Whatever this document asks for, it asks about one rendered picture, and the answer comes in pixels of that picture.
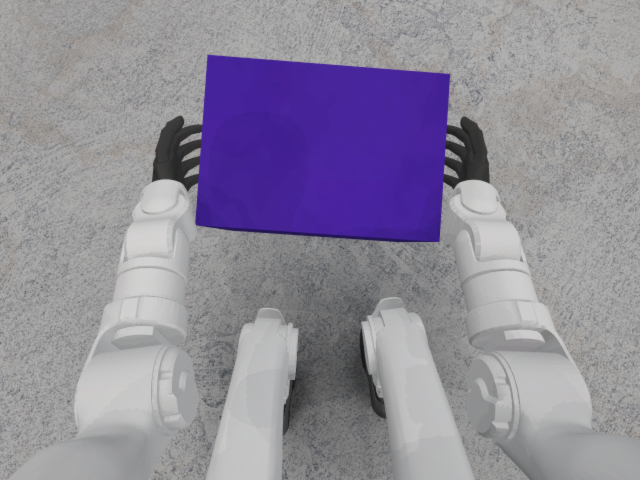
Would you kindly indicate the robot right foot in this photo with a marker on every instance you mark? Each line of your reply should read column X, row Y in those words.
column 377, row 403

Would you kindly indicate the robot foot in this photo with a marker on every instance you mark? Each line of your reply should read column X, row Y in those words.
column 286, row 413
column 377, row 403

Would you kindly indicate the right robot hand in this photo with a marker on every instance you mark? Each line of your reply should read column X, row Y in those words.
column 474, row 165

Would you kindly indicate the carton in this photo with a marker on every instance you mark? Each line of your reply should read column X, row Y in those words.
column 322, row 150

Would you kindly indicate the robot right forearm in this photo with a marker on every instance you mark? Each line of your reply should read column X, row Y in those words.
column 504, row 313

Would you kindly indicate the robot left foot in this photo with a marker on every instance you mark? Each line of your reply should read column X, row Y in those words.
column 286, row 413

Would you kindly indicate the left robot upper arm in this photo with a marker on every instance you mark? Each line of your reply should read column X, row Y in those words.
column 130, row 404

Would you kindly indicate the robot left forearm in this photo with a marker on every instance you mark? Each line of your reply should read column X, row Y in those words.
column 148, row 302

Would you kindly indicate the right robot upper arm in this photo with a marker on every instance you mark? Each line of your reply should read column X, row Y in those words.
column 536, row 407

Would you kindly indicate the left robot hand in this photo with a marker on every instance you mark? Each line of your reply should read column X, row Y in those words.
column 168, row 162

